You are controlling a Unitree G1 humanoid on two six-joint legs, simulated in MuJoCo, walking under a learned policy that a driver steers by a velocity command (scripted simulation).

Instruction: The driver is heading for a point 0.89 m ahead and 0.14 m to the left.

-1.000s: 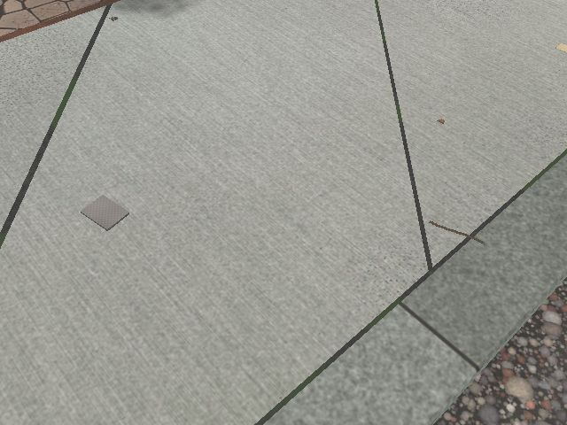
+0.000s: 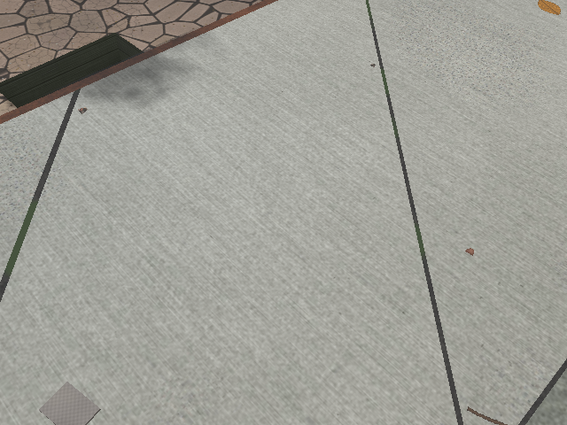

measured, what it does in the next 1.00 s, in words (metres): walks ahead: right foot, then left foot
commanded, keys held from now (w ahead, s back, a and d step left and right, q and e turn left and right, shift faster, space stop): w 0.62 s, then w+q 0.38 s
